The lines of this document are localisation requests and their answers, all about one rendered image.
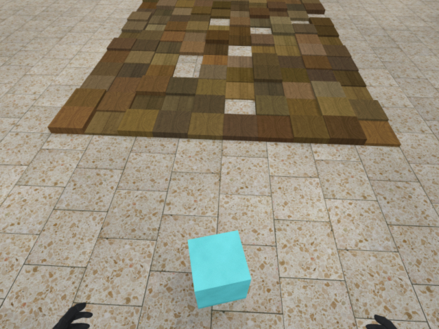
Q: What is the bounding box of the left robot hand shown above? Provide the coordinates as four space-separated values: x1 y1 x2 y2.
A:
52 302 93 329

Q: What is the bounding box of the right robot hand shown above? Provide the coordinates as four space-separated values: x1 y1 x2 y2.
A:
366 315 397 329

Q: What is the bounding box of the carton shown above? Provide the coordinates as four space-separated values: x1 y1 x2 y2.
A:
188 230 251 309

